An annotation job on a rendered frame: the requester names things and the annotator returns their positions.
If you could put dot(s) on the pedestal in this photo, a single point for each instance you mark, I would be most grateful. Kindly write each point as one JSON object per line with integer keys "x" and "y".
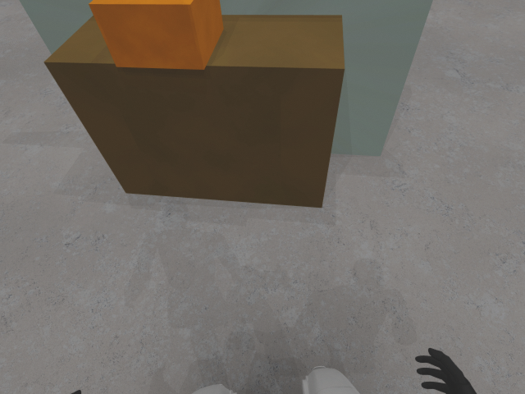
{"x": 256, "y": 125}

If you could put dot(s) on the right robot hand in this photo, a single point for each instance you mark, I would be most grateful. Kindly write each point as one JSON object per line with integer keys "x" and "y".
{"x": 455, "y": 382}

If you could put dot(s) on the carton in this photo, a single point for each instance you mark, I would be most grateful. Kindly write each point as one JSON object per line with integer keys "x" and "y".
{"x": 170, "y": 34}

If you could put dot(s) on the right robot thigh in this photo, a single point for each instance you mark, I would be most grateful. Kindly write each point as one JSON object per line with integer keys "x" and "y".
{"x": 327, "y": 381}

